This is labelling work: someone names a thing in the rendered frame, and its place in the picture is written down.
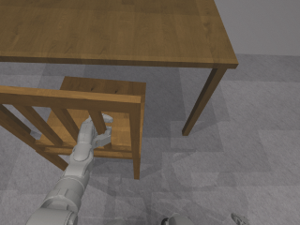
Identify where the left robot upper arm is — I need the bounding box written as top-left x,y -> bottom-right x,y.
28,207 -> 78,225

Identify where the table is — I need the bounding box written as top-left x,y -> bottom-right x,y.
0,0 -> 239,136

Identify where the robot right hand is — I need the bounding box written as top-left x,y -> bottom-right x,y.
231,213 -> 250,225

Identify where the chair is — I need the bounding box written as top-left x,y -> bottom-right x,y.
0,76 -> 146,180

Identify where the robot right shin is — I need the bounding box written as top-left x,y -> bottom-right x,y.
168,213 -> 180,219

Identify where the right robot thigh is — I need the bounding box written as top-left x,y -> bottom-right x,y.
164,216 -> 194,225

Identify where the robot left forearm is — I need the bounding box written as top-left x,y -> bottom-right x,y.
25,142 -> 94,225

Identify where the robot left hand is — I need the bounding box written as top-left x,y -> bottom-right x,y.
77,113 -> 113,149

